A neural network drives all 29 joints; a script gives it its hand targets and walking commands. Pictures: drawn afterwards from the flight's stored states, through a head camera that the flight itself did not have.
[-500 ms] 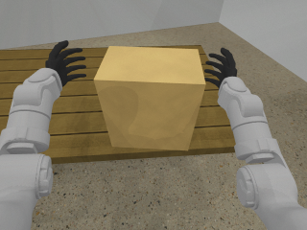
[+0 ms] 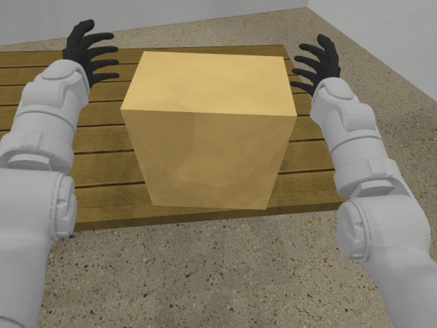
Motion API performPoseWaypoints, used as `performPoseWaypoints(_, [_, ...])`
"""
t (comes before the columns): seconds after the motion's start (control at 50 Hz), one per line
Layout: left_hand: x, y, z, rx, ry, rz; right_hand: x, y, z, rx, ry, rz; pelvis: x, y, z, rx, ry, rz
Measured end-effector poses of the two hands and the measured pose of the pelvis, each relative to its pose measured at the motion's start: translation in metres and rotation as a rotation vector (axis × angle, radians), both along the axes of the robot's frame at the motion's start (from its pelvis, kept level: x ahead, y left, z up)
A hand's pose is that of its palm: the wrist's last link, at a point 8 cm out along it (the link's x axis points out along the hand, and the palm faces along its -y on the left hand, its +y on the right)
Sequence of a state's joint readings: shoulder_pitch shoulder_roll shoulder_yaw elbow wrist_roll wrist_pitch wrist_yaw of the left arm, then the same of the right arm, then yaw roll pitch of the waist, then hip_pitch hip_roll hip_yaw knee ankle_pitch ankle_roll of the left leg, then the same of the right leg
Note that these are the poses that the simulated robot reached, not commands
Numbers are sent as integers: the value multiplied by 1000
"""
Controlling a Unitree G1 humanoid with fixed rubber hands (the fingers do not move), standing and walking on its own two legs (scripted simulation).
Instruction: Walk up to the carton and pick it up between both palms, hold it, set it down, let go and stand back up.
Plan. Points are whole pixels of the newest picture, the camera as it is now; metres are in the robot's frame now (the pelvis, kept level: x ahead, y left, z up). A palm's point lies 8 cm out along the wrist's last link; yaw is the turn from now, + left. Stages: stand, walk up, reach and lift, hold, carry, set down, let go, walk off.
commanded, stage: reach and lift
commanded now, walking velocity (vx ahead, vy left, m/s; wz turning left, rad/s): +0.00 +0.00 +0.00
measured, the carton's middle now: (211, 138) +0.47 +0.01 +0.07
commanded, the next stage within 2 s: none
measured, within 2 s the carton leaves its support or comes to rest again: neither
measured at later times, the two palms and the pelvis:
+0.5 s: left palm (79, 90) +0.46 +0.23 +0.20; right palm (327, 100) +0.44 -0.19 +0.19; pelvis +0.00 +0.00 +0.00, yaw +0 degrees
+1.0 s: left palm (96, 110) +0.48 +0.23 +0.14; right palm (311, 117) +0.47 -0.19 +0.13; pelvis +0.00 +0.01 +0.00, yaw +1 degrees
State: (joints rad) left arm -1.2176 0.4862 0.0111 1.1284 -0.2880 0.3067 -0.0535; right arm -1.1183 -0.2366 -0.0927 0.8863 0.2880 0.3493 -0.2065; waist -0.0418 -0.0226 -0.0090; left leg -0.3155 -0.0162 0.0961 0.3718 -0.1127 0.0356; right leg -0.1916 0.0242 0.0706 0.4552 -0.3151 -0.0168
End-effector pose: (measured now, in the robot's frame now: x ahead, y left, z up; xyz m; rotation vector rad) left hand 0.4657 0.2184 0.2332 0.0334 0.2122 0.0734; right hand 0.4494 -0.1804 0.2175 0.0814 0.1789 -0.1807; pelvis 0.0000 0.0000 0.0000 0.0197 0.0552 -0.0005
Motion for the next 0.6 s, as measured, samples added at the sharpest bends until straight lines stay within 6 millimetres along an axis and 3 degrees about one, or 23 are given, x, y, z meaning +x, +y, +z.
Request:
performPoseWaypoints(0.32, [0, 2, -8, 17, -13, 7, 0, -7, -7, -3, 5, -13, -1, -1, 0, -4, 19, -2])
performPoseWaypoints(0.48, [-6, 11, -33, 42, 40, 18, -7, -12, -27, -3, 64, -38, -4, 1, -1, -8, 22, -1])
performPoseWaypoints(0.6, [-1, 11, -35, 55, -23, 5, -3, -10, -30, -10, 30, -35, -5, 4, -2, -15, 62, -1])
